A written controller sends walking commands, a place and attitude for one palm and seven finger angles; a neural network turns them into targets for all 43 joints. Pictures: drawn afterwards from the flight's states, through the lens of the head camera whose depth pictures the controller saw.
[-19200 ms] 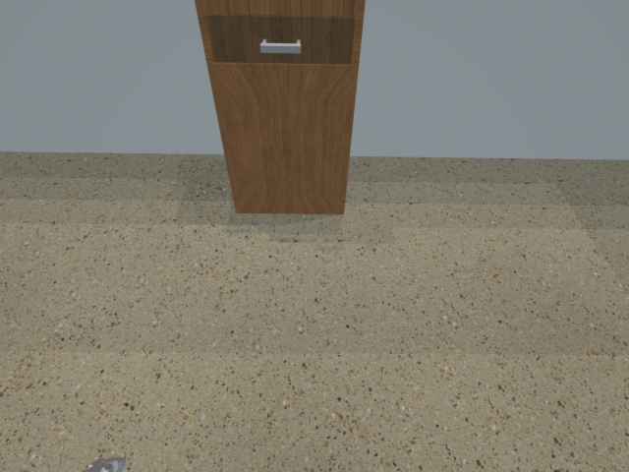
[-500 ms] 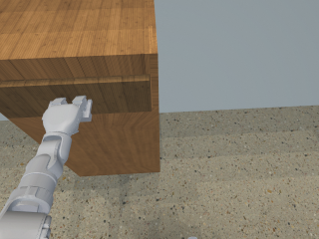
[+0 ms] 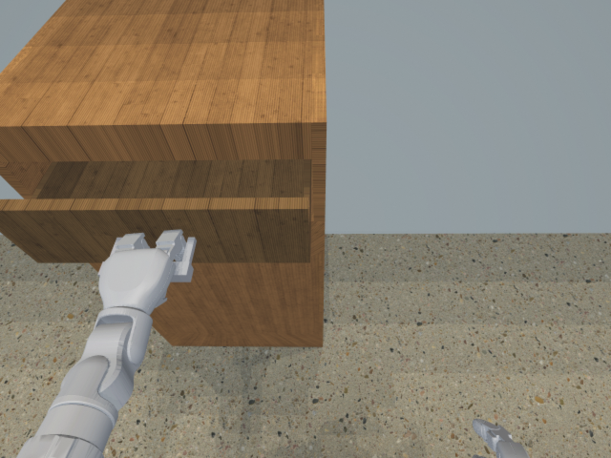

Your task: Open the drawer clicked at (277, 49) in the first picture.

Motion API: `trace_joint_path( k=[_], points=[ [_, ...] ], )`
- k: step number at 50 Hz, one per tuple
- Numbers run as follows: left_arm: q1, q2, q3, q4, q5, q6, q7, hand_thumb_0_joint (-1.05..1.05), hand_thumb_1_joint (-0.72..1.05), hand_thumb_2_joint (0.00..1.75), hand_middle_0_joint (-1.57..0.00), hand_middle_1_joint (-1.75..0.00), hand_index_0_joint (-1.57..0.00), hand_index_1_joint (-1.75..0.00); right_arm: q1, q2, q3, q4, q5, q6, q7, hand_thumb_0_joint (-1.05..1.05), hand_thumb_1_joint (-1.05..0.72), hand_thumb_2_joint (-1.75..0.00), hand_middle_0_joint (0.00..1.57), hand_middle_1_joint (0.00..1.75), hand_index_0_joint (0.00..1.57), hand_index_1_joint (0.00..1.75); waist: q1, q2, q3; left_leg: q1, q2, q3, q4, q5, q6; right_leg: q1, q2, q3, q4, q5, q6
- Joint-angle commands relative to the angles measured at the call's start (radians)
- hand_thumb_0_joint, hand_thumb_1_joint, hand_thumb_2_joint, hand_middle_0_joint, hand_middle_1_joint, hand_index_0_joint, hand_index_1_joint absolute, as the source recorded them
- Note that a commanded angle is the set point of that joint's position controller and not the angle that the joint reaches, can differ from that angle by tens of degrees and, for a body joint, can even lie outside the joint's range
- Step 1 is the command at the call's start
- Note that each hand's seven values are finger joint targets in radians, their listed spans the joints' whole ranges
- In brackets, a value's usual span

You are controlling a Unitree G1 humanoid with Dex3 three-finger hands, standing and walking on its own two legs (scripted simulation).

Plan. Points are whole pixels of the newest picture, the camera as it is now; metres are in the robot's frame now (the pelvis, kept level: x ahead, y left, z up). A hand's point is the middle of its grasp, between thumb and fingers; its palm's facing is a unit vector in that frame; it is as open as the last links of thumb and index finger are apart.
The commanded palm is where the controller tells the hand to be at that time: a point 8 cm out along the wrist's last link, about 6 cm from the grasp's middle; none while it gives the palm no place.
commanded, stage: pull the drawer open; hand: left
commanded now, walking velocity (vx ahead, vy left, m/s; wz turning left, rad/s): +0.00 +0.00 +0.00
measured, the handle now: (151, 258) +0.37 +0.25 +0.02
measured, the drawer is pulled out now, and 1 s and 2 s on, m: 0.09 0.22 0.30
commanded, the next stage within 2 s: none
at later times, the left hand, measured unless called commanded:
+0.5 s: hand (142, 342) +0.26 +0.24 -0.01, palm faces -0.04 -0.07 -1.00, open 5.3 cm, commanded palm +0.23 +0.24 +0.05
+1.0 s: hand (130, 389) +0.20 +0.23 +0.00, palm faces -0.03 -0.08 -1.00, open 5.3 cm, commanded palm +0.17 +0.24 +0.05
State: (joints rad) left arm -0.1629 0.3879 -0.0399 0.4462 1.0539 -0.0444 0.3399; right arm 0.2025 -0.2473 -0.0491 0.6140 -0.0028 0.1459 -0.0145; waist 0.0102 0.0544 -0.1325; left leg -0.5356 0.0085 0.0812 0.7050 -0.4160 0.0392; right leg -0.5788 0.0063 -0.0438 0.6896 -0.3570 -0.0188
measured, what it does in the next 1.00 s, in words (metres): stands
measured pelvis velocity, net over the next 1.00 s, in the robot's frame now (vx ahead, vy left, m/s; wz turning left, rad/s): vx -0.02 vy -0.02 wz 0.00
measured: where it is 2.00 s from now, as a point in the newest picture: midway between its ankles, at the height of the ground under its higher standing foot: outside the picture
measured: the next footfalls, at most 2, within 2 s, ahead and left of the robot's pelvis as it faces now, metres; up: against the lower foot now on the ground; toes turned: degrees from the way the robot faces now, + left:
none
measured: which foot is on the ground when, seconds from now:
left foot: down 0.00-1.00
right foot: down 0.00-1.00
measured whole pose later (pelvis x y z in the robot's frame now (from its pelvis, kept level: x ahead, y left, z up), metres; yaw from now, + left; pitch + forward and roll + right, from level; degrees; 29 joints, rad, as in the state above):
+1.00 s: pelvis -0.02 -0.02 -0.01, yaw +0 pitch +10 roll +1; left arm 0.30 0.38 0.00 0.08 1.04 -0.07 0.39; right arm 0.12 -0.24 -0.04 0.61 -0.03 0.09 -0.02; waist 0.05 0.05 -0.11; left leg -0.51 0.01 0.08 0.75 -0.42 0.02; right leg -0.57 0.01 -0.05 0.77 -0.38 -0.04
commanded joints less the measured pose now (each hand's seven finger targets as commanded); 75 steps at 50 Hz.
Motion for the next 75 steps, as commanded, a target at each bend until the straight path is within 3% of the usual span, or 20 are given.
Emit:
trace_joint_path(
  k=[1, 5, 6, 12, 14, 17, 20, 23, 26, 30, 33, 35, 37, 42, 48, 52, 55, 58, 62, 75],
  points=[
    [-0.095, 0.200, 0.121, -0.273, -0.018, 0.007, 0.056, 0.00, 0.90, 0.90, -0.40, -1.35, -0.40, -1.35, -0.023, -0.126, -0.051, -0.116, -0.008, -0.038, -0.005, 0.00, -0.90, -0.90, 0.20, 0.30, 0.20, 0.30, 0.026, -0.010, -0.334, 0.208, -0.003, -0.068, -0.027, 0.678, -0.014, 0.215, 0.024, 0.016, -0.014, 0.492, -0.022],
    [-0.049, 0.180, 0.111, -0.326, -0.023, 0.011, 0.063, 0.00, 0.90, 0.90, -0.40, -1.35, -0.40, -1.35, -0.051, -0.124, -0.047, -0.120, -0.012, -0.049, -0.006, 0.00, -0.90, -0.90, 0.20, 0.30, 0.20, 0.30, 0.020, -0.025, -0.296, 0.197, -0.006, -0.066, -0.031, 0.625, -0.012, 0.207, 0.025, 0.016, -0.020, 0.465, -0.023],
    [-0.021, 0.205, 0.135, -0.339, -0.022, 0.011, 0.066, 0.00, 0.90, 0.90, -0.40, -1.35, -0.40, -1.35, -0.050, -0.124, -0.045, -0.122, -0.013, -0.051, -0.007, 0.00, -0.90, -0.90, 0.20, 0.30, 0.20, 0.30, 0.031, -0.031, -0.312, 0.190, -0.010, -0.065, -0.032, 0.608, -0.011, 0.227, 0.023, 0.019, -0.017, 0.469, -0.023],
    [-0.025, 0.227, 0.152, -0.331, -0.010, 0.007, 0.074, 0.00, 0.90, 0.90, -0.40, -1.35, -0.40, -1.35, -0.076, -0.117, -0.039, -0.111, -0.016, -0.059, -0.023, 0.00, -0.90, -0.90, 0.20, 0.30, 0.20, 0.30, 0.029, -0.035, -0.266, 0.154, -0.027, -0.053, -0.036, 0.480, -0.008, 0.217, 0.023, 0.025, -0.023, 0.416, -0.026],
    [-0.040, 0.188, 0.111, -0.344, -0.013, 0.003, 0.072, 0.00, 0.90, 0.90, -0.40, -1.35, -0.40, -1.35, -0.086, -0.114, -0.036, -0.114, -0.014, -0.063, -0.023, 0.00, -0.90, -0.90, 0.20, 0.30, 0.20, 0.30, 0.019, -0.032, -0.246, 0.147, -0.032, -0.052, -0.038, 0.443, -0.008, 0.201, 0.021, 0.024, -0.027, 0.396, -0.025],
    [0.007, 0.209, 0.136, -0.367, -0.017, -0.005, 0.072, 0.00, 0.90, 0.90, -0.40, -1.35, -0.40, -1.35, -0.095, -0.111, -0.035, -0.116, -0.018, -0.067, -0.026, 0.00, -0.90, -0.90, 0.20, 0.30, 0.20, 0.30, 0.037, -0.024, -0.277, 0.164, -0.033, -0.051, -0.036, 0.472, -0.008, 0.229, 0.019, 0.033, -0.024, 0.429, -0.026],
    [0.038, 0.240, 0.175, -0.352, -0.028, -0.011, 0.067, 0.00, 0.90, 0.90, -0.40, -1.35, -0.40, -1.35, -0.113, -0.113, -0.030, -0.116, -0.016, -0.070, -0.031, 0.00, -0.90, -0.90, 0.20, 0.30, 0.20, 0.30, 0.041, -0.051, -0.246, 0.124, -0.039, -0.046, -0.043, 0.420, -0.006, 0.252, 0.015, 0.043, -0.031, 0.431, -0.024],
    [0.110, 0.224, 0.172, -0.380, -0.027, -0.022, 0.068, 0.00, 0.90, 0.90, -0.40, -1.35, -0.40, -1.35, -0.127, -0.104, -0.030, -0.125, -0.016, -0.076, -0.029, 0.00, -0.90, -0.90, 0.20, 0.30, 0.20, 0.30, 0.056, -0.031, -0.243, 0.127, -0.041, -0.044, -0.044, 0.416, -0.007, 0.248, 0.016, 0.043, -0.029, 0.422, -0.025],
    [0.100, 0.205, 0.155, -0.421, -0.025, -0.030, 0.074, 0.00, 0.90, 0.90, -0.40, -1.35, -0.40, -1.35, -0.136, -0.105, -0.028, -0.131, -0.019, -0.081, -0.025, 0.00, -0.90, -0.90, 0.20, 0.30, 0.20, 0.30, 0.047, -0.004, -0.236, 0.141, -0.037, -0.049, -0.043, 0.408, -0.009, 0.215, 0.017, 0.039, -0.027, 0.382, -0.028],
    [0.183, 0.238, 0.203, -0.434, -0.029, -0.031, 0.081, 0.00, 0.90, 0.90, -0.40, -1.35, -0.40, -1.35, -0.144, -0.107, -0.030, -0.136, -0.022, -0.085, -0.028, 0.00, -0.90, -0.90, 0.20, 0.30, 0.20, 0.30, 0.065, -0.032, -0.244, 0.119, -0.042, -0.044, -0.040, 0.399, -0.007, 0.251, 0.014, 0.051, -0.026, 0.412, -0.028],
    [0.153, 0.224, 0.185, -0.436, -0.027, -0.031, 0.083, 0.00, 0.90, 0.90, -0.40, -1.35, -0.40, -1.35, -0.149, -0.105, -0.027, -0.128, -0.019, -0.087, -0.030, 0.00, -0.90, -0.90, 0.20, 0.30, 0.20, 0.30, 0.050, -0.041, -0.210, 0.101, -0.044, -0.044, -0.039, 0.350, -0.007, 0.224, 0.013, 0.052, -0.030, 0.376, -0.024],
    [0.217, 0.236, 0.209, -0.466, -0.023, -0.033, 0.088, 0.00, 0.90, 0.90, -0.40, -1.35, -0.40, -1.35, -0.154, -0.105, -0.031, -0.137, -0.022, -0.089, -0.029, 0.00, -0.90, -0.90, 0.20, 0.30, 0.20, 0.30, 0.073, -0.009, -0.244, 0.125, -0.042, -0.046, -0.039, 0.398, -0.009, 0.236, 0.014, 0.049, -0.019, 0.395, -0.031],
    [0.232, 0.203, 0.179, -0.479, -0.027, -0.028, 0.089, 0.00, 0.90, 0.90, -0.40, -1.35, -0.40, -1.35, -0.158, -0.101, -0.029, -0.135, -0.021, -0.089, -0.025, 0.00, -0.90, -0.90, 0.20, 0.30, 0.20, 0.30, 0.060, -0.017, -0.224, 0.125, -0.041, -0.046, -0.034, 0.381, -0.010, 0.215, 0.015, 0.046, -0.021, 0.382, -0.028],
    [0.341, 0.211, 0.206, -0.529, -0.034, -0.029, 0.100, 0.00, 0.90, 0.90, -0.40, -1.35, -0.40, -1.35, -0.175, -0.097, -0.027, -0.144, -0.023, -0.093, -0.020, 0.00, -0.90, -0.90, 0.20, 0.30, 0.20, 0.30, 0.075, -0.016, -0.222, 0.120, -0.040, -0.048, -0.032, 0.381, -0.012, 0.222, 0.014, 0.048, -0.014, 0.384, -0.029],
    [0.443, 0.165, 0.178, -0.613, -0.035, -0.028, 0.118, 0.00, 0.90, 0.90, -0.40, -1.35, -0.40, -1.35, -0.186, -0.093, -0.025, -0.161, -0.030, -0.099, -0.006, 0.00, -0.90, -0.90, 0.20, 0.30, 0.20, 0.30, 0.072, -0.015, -0.214, 0.131, -0.034, -0.054, -0.016, 0.393, -0.015, 0.185, 0.014, 0.040, -0.001, 0.367, -0.029],
    [0.451, 0.195, 0.213, -0.624, -0.031, -0.026, 0.126, 0.00, 0.90, 0.90, -0.40, -1.35, -0.40, -1.35, -0.194, -0.094, -0.020, -0.162, -0.033, -0.096, -0.010, 0.00, -0.90, -0.90, 0.20, 0.30, 0.20, 0.30, 0.070, -0.047, -0.192, 0.108, -0.038, -0.053, -0.012, 0.333, -0.012, 0.178, 0.012, 0.049, -0.003, 0.341, -0.027],
    [0.480, 0.188, 0.212, -0.659, -0.025, -0.027, 0.134, 0.00, 0.90, 0.90, -0.40, -1.35, -0.40, -1.35, -0.199, -0.090, -0.019, -0.169, -0.036, -0.093, -0.008, 0.00, -0.90, -0.90, 0.20, 0.30, 0.20, 0.30, 0.072, 0.000, -0.193, 0.125, -0.035, -0.058, -0.003, 0.361, -0.016, 0.154, 0.014, 0.046, 0.008, 0.330, -0.034],
    [0.529, 0.190, 0.221, -0.663, -0.027, -0.025, 0.136, 0.00, 0.90, 0.90, -0.40, -1.35, -0.40, -1.35, -0.199, -0.087, -0.018, -0.171, -0.036, -0.090, -0.006, 0.00, -0.90, -0.90, 0.20, 0.30, 0.20, 0.30, 0.078, -0.032, -0.186, 0.116, -0.036, -0.057, 0.004, 0.349, -0.017, 0.153, 0.015, 0.045, 0.010, 0.329, -0.030],
    [0.639, 0.188, 0.232, -0.698, -0.036, -0.025, 0.140, 0.00, 0.90, 0.90, -0.40, -1.35, -0.40, -1.35, -0.203, -0.080, -0.013, -0.182, -0.036, -0.086, 0.001, 0.00, -0.90, -0.90, 0.20, 0.30, 0.20, 0.30, 0.094, -0.006, -0.186, 0.120, -0.034, -0.058, 0.011, 0.385, -0.020, 0.160, 0.014, 0.048, 0.024, 0.364, -0.033],
    [0.800, 0.197, 0.264, -0.806, -0.043, -0.037, 0.179, 0.00, 0.90, 0.90, -0.40, -1.35, -0.40, -1.35, -0.201, -0.092, -0.009, -0.223, -0.046, -0.071, 0.026, 0.00, -0.90, -0.90, 0.20, 0.30, 0.20, 0.30, 0.096, -0.011, -0.173, 0.095, -0.030, -0.066, 0.059, 0.362, -0.027, 0.075, 0.015, 0.073, 0.056, 0.308, -0.039]
  ],
)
